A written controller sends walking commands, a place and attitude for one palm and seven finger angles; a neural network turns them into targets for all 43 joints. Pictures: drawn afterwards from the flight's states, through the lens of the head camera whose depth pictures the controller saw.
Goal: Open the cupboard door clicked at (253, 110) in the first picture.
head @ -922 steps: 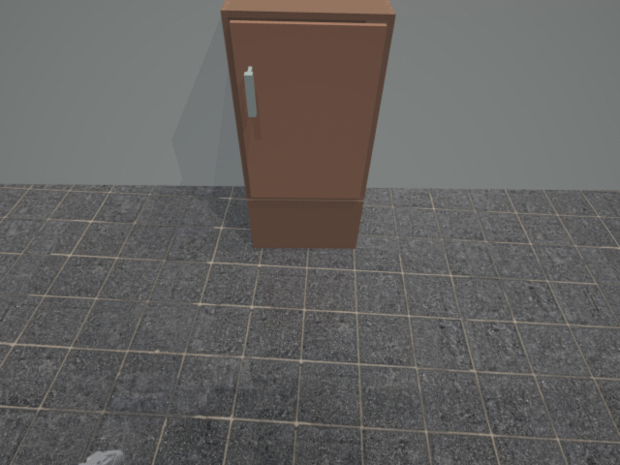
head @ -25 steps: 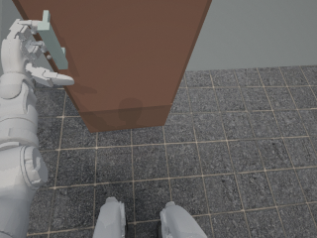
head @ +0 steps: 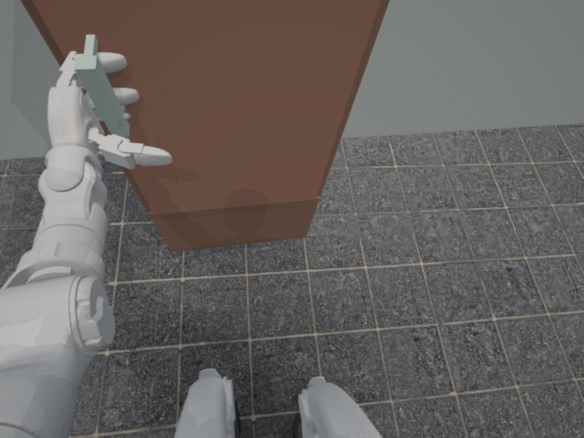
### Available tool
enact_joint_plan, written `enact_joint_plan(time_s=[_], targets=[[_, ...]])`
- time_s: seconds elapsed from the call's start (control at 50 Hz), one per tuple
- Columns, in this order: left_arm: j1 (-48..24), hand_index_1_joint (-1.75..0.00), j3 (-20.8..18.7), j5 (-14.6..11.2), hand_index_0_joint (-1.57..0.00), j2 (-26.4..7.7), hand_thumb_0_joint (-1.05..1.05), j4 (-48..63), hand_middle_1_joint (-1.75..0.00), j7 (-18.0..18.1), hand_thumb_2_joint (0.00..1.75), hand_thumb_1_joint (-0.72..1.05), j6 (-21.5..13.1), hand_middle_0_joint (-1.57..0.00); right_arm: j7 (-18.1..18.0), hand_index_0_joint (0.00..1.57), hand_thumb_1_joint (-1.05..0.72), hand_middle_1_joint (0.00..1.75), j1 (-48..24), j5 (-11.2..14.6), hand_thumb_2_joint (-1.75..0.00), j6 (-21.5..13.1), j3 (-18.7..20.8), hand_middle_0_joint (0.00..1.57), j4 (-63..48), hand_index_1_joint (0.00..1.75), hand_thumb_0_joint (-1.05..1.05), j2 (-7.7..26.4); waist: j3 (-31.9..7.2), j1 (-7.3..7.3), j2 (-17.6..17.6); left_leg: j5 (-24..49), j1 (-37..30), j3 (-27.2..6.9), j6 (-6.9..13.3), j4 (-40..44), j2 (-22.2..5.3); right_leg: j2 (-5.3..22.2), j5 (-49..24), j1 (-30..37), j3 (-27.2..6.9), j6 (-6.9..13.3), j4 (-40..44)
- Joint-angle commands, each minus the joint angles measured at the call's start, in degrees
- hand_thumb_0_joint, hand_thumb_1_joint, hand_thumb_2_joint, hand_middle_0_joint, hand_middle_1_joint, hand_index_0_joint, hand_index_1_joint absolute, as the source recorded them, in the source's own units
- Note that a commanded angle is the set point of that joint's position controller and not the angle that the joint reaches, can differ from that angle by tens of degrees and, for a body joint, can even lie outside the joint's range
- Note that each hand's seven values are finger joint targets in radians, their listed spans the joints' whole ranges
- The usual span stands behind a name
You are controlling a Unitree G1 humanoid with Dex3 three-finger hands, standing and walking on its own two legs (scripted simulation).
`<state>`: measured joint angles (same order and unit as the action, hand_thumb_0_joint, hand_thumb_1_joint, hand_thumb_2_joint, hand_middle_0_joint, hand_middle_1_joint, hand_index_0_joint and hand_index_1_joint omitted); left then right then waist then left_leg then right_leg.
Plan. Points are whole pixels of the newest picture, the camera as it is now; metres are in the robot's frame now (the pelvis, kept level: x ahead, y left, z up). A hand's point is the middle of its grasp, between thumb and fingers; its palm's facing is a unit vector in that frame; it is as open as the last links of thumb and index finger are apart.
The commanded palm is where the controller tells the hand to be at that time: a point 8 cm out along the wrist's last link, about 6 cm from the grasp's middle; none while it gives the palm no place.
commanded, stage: slide the fingers in behind the handle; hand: left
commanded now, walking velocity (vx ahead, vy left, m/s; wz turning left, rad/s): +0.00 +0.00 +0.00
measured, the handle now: (106, 89) +0.57 +0.20 +0.07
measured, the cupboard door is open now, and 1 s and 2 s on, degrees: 0 1 32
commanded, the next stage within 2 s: close the thumb around the handle in 0.32 s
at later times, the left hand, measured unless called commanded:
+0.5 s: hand (123, 117) +0.53 +0.18 +0.07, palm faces +0.07 -1.00 -0.01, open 13.8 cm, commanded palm +0.51 +0.21 +0.07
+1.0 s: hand (126, 116) +0.53 +0.17 +0.07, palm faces +0.08 -1.00 -0.02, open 6.3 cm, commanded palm +0.50 +0.20 +0.07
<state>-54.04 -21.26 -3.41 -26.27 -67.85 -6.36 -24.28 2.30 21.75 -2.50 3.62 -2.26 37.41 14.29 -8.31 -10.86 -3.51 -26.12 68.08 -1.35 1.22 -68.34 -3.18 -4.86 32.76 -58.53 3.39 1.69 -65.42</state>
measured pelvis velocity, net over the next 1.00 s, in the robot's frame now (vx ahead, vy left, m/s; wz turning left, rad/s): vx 0.00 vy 0.00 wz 0.00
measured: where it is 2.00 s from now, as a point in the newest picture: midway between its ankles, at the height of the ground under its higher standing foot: outside the picture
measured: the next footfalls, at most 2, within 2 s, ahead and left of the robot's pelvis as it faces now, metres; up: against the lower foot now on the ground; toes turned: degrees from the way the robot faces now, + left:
none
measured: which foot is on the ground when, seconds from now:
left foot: down 0.00-1.00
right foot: down 0.00-1.00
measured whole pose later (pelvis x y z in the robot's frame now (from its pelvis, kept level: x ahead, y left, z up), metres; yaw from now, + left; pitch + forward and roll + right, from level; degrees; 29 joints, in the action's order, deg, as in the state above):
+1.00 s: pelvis +0.00 +0.00 +0.00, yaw +0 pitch +26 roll -5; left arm -53.8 -20.1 -3.8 -25.9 -67.6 -5.5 -24.4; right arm 2.3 22.2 -2.6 3.9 -2.0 37.8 14.4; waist -8.3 -10.7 -3.6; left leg -26.1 67.8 -1.3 1.4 -67.9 -2.9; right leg -4.7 32.7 -58.3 3.2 1.5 -64.9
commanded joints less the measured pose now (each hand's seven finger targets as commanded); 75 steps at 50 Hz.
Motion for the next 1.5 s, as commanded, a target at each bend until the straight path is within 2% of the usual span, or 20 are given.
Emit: enact_joint_plan(time_s=[0.0, 0.04, 0.12, 0.28, 0.32, 0.34, 0.4, 0.48, 0.54, 0.58, 0.72, 0.76, 0.8, 0.9, 1.0, 1.08, 1.16, 1.24, 1.38, 1.48], targets=[[-25.17, -1.20, -1.35, -0.14, -0.30, -13.23, 0.00, 11.95, -1.20, -0.38, 0.30, -0.50, -4.57, -0.30, -0.87, 0.20, -0.90, 0.30, 10.58, 0.27, -0.90, -0.21, 4.08, 0.20, -1.84, 0.30, 0.00, 10.68, -28.67, -0.94, -5.10, 21.65, -31.36, -2.66, 0.88, 4.59, 1.00, -0.08, -23.93, 4.33, -1.80, -0.59, 8.66], [-26.52, -1.20, -0.74, -0.20, -0.30, -12.77, 0.00, 12.94, -1.20, -0.72, 0.30, -0.50, -4.85, -0.30, -0.93, 0.20, -0.90, 0.30, 10.64, 0.27, -0.90, -0.26, 3.99, 0.20, -1.85, 0.30, 0.00, 10.56, -29.16, -0.89, -6.97, 21.92, -32.30, -2.80, 0.88, 4.73, 1.07, -0.05, -23.76, 3.89, -1.80, -0.35, 8.41], [-25.21, -1.20, -0.16, -0.76, -0.30, -11.72, 0.00, 11.45, -1.20, -1.02, 0.30, -0.50, -4.20, -0.30, -1.05, 0.20, -0.90, 0.30, 10.34, 0.56, -0.90, -0.12, 3.95, 0.20, -1.84, 0.30, 0.00, 10.41, -27.32, -1.28, -5.15, 20.33, -30.32, -2.33, 1.04, 4.88, 1.17, -0.10, -23.29, 4.54, -1.99, -0.70, 9.26], [-26.23, -1.20, 0.06, -0.59, -0.30, -11.79, 0.00, 10.23, -1.20, -0.99, 0.30, -0.50, -4.33, -0.30, -1.19, 0.20, -0.90, 0.30, 10.43, 0.40, -0.90, -0.25, 3.92, 0.20, -1.56, 0.30, 0.00, 10.63, -26.84, -1.59, -6.13, 20.07, -31.06, -2.88, 0.93, 4.68, 1.06, -0.06, -21.53, 2.15, -1.72, -0.53, 8.97], [-27.08, -1.20, -1.28, -0.52, -0.30, -13.97, 0.00, 9.85, -1.20, -0.82, 0.30, -0.50, -3.87, -0.30, -1.40, 0.20, -0.90, 0.30, 10.48, 0.42, -0.90, -0.22, 3.85, 0.20, -1.48, 0.30, 0.00, 10.99, -26.32, -1.73, -4.86, 18.36, -29.01, -2.68, 1.15, 4.52, 1.04, -0.08, -20.67, 2.88, -2.01, -0.67, 9.18], [-27.76, -1.20, -2.88, -0.55, -0.30, -15.94, 0.00, 10.03, -1.20, -0.72, 0.30, -0.50, -4.07, -0.30, -1.54, 0.20, -0.90, 0.30, 10.70, 0.26, -0.90, -0.36, 3.75, 0.20, -1.43, 0.30, 0.00, 11.18, -27.25, -1.48, -5.27, 18.91, -28.77, -2.64, 1.34, 4.13, 1.09, -0.07, -21.31, 3.34, -2.32, -0.59, 8.83], [-27.57, -1.20, -1.52, -0.17, -0.30, -14.63, 0.00, 11.62, -1.20, -1.13, 0.30, -0.50, -4.18, -0.30, -1.50, 0.20, -0.90, 0.30, 10.43, 0.30, -0.90, -0.40, 3.74, 0.20, -1.78, 0.30, 0.00, 10.85, -29.28, -1.18, -7.83, 20.88, -31.46, -2.82, 0.97, 4.14, 0.98, -0.03, -22.14, 2.64, -1.96, -0.45, 8.40], [-27.43, -1.22, -0.06, -0.70, -0.32, -12.35, 0.00, 11.78, -1.22, -1.45, 0.40, -0.28, -4.06, -0.32, -1.28, 0.20, -0.90, 0.30, 10.42, 0.33, -0.90, -0.36, 3.92, 0.20, -1.71, 0.30, 0.00, 10.90, -29.49, -1.42, -8.17, 21.19, -33.28, -3.33, 0.76, 4.34, 0.79, -0.12, -21.27, 1.11, -1.42, -0.38, 8.53], [-27.89, -1.24, -1.19, -0.57, -0.33, -14.04, 0.00, 11.34, -1.24, -1.20, 0.47, -0.11, -3.72, -0.33, -1.51, 0.20, -0.90, 0.30, 11.04, 0.28, -0.90, -0.31, 3.86, 0.20, -1.30, 0.30, 0.00, 11.12, -29.39, -1.46, -7.11, 21.48, -32.50, -3.56, 0.88, 4.36, 0.71, -0.16, -21.73, 1.69, -1.51, -0.35, 8.22], [-28.71, -1.25, 0.72, -0.57, -0.34, -11.41, 0.00, 12.34, -1.25, -0.96, 0.52, 0.00, -3.64, -0.34, -1.30, 0.20, -0.90, 0.30, 10.62, 0.21, -0.90, -0.37, 3.88, 0.20, -1.33, 0.30, 0.00, 10.80, -28.81, -1.83, -8.32, 21.01, -33.74, -3.65, 0.68, 4.71, 0.69, -0.11, -20.74, 0.45, -1.14, -0.37, 8.65], [-26.59, -1.30, -0.94, -0.11, -0.36, -12.83, 0.00, 10.63, -1.30, 0.13, 0.68, 0.40, -3.63, -0.36, -1.16, 0.20, -0.90, 0.30, 10.93, 0.09, -0.90, -0.22, 3.94, 0.20, -1.43, 0.30, 0.00, 10.88, -28.08, -1.30, -5.99, 20.87, -31.88, -3.34, 0.80, 4.72, 0.86, -0.20, -21.43, 1.92, -1.30, -0.44, 8.74], [-27.29, -1.31, -1.78, 0.30, -0.37, -14.32, 0.00, 12.40, -1.31, 0.25, 0.73, 0.51, -4.33, -0.37, -1.21, 0.20, -0.90, 0.30, 11.11, -0.04, -0.90, -0.26, 3.96, 0.20, -1.56, 0.30, 0.00, 10.97, -30.26, -0.92, -7.31, 22.79, -33.42, -3.50, 0.70, 4.69, 0.75, -0.07, -22.70, 2.18, -1.29, -0.32, 8.12], [-25.84, -1.32, 0.30, -0.07, -0.38, -10.98, 0.00, 12.49, -1.32, -0.11, 0.78, 0.62, -4.36, -0.38, -0.92, 0.20, -0.90, 0.30, 10.59, 0.09, -0.90, -0.27, 4.02, 0.20, -1.87, 0.30, 0.00, 10.44, -29.31, -1.06, -7.25, 22.75, -33.81, -3.16, 0.67, 4.72, 0.89, -0.17, -22.98, 2.15, -1.27, -0.38, 8.62], [-25.99, -1.35, 1.52, -0.32, -0.40, -9.58, 0.00, 13.08, -1.35, -0.13, 0.90, 0.90, -4.62, -0.40, -0.88, 0.20, -0.90, 0.30, 10.49, 0.18, -0.90, -0.11, 4.14, 0.20, -1.89, 0.30, 0.00, 10.52, -29.15, -1.16, -7.71, 22.56, -35.28, -3.64, 0.43, 5.36, 0.75, -0.18, -21.97, 1.11, -0.99, -0.21, 8.74], [-25.75, -1.35, 1.87, -0.51, -0.40, -8.84, 0.00, 13.55, -1.35, 0.14, 0.90, 0.90, -5.10, -0.40, -0.76, 0.20, -0.90, 0.30, 10.46, 0.12, -0.90, -0.04, 4.23, 0.20, -1.57, 0.30, 0.00, 10.38, -29.15, -1.15, -6.95, 23.61, -35.14, -3.37, 0.50, 5.23, 0.91, -0.19, -23.50, 2.17, -1.12, -0.31, 8.83], [-26.53, -1.35, -0.02, -0.48, -0.40, -11.26, 0.00, 13.13, -1.35, 0.36, 0.90, 0.90, -5.30, -0.40, -0.98, 0.20, -0.90, 0.30, 10.57, 0.08, -0.90, -0.02, 4.30, 0.20, -1.21, 0.30, 0.00, 10.79, -28.92, -1.30, -5.65, 22.79, -34.17, -3.30, 0.68, 5.15, 0.93, -0.08, -23.47, 2.77, -1.38, -0.44, 8.99], [-25.61, -1.35, 1.48, -0.57, -0.40, -9.48, 0.00, 13.05, -1.35, -0.11, 0.90, 0.90, -5.51, -0.40, -0.93, 0.20, -0.90, 0.30, 10.18, 0.18, -0.90, 0.01, 4.22, 0.20, -1.39, 0.30, 0.00, 10.39, -28.92, -1.19, -7.08, 23.81, -34.82, -3.16, 0.57, 5.14, 1.01, -0.07, -24.48, 2.62, -1.40, -0.35, 8.80], [-24.86, -1.35, -0.62, -0.62, -0.40, -12.04, 0.00, 14.08, -1.35, -0.33, 0.90, 0.90, -5.77, -0.40, -1.03, 0.20, -0.90, 0.30, 10.42, 0.12, -0.90, 0.10, 4.29, 0.20, -1.58, 0.30, 0.00, 10.66, -30.40, -0.29, -7.49, 25.26, -35.30, -3.03, 0.66, 5.06, 1.13, -0.13, -25.80, 4.08, -1.63, -0.23, 8.44], [-11.67, -1.35, 0.35, -2.60, -0.40, -8.25, 0.00, 18.94, -1.35, -1.49, 0.90, 0.90, -5.68, -0.40, -0.44, 0.20, -0.90, 0.30, 8.14, 1.06, -0.90, 0.71, 4.49, 0.20, -4.16, 0.30, 0.00, 9.68, -31.11, 2.97, -5.41, 26.81, -35.62, -1.56, 0.49, 6.80, 1.60, -0.17, -30.16, 9.95, -1.50, -0.39, 9.20], [0.42, -1.35, 3.22, -4.44, -0.40, -2.94, 0.00, 27.83, -1.35, -1.38, 0.90, 0.90, -5.16, -0.40, -0.06, 0.20, -0.90, 0.30, 5.77, 2.02, -0.90, 0.74, 4.89, 0.20, -6.48, 0.30, 0.00, 8.81, -29.34, 4.54, -2.24, 26.72, -35.03, -0.22, 0.73, 8.76, 2.11, 0.03, -33.84, 14.63, -1.77, -0.76, 10.59]])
